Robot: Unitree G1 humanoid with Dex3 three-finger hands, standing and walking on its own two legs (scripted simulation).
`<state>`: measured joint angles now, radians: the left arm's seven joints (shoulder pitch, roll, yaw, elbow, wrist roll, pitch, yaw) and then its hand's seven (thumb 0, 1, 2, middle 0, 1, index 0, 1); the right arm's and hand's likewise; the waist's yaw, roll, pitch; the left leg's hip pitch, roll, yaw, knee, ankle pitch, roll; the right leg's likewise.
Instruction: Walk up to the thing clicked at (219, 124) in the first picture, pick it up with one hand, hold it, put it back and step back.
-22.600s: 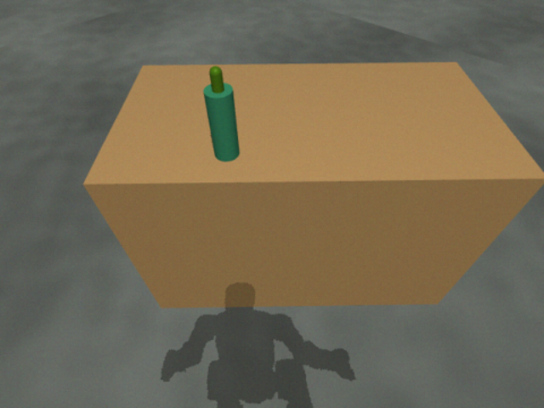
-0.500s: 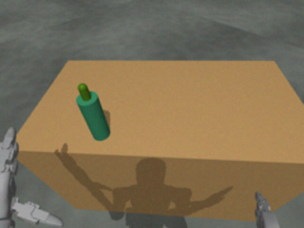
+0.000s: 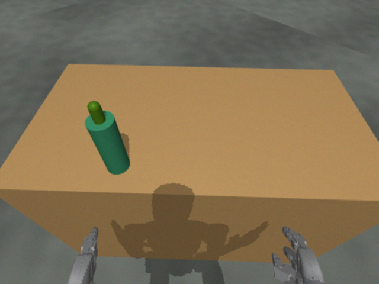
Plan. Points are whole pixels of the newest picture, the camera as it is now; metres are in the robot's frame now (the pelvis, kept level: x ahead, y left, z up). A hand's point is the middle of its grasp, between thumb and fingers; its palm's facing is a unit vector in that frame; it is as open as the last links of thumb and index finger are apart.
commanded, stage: home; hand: left
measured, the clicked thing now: (107, 138) +0.43 +0.22 +0.04
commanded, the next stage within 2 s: none
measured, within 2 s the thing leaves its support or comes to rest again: neither
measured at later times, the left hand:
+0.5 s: hand (114, 264) +0.19 +0.18 -0.11, palm faces +0.02 -0.96 -0.27, open 17.6 cm
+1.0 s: hand out of the picture +0.05 +0.27 -0.14, palm faces -0.06 -0.91 -0.40, open 17.5 cm
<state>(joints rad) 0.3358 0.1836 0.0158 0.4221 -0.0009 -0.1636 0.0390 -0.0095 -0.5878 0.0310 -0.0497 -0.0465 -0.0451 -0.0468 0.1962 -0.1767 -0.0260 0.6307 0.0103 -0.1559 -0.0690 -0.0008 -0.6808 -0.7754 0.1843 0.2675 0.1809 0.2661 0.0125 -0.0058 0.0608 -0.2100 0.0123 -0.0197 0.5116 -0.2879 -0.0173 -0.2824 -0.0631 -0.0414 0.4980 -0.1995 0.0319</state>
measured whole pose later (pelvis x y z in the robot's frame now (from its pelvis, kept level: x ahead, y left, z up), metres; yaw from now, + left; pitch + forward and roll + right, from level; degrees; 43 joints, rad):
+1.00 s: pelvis +0.00 +0.00 +0.01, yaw +0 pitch -3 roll +0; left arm 0.19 0.38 -0.04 1.10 0.02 -0.01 0.01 0.00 -0.54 0.05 -0.05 -0.05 -0.05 -0.05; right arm 0.20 -0.37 -0.01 1.08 -0.02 0.01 0.02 0.00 -0.90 -0.90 0.20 0.30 0.20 0.30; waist 0.01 0.02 0.03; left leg -0.10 0.01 -0.01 0.40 -0.24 -0.02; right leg -0.19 -0.06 -0.04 0.41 -0.16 0.03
